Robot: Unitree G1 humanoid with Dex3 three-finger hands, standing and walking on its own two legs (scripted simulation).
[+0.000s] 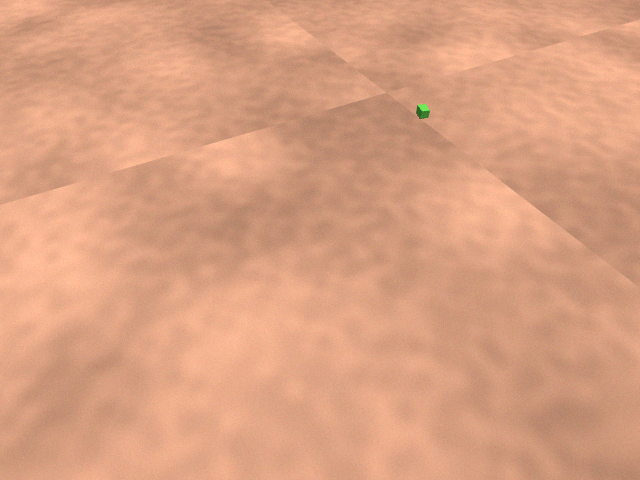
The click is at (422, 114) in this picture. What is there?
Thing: small box
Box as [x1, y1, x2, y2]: [416, 104, 429, 118]
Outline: 417,105 416,112 420,118 427,117 429,110 426,105
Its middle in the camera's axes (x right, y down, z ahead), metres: +0.62 -0.77 +2.30
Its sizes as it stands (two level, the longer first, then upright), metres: 0.074 0.049 0.047
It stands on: the floor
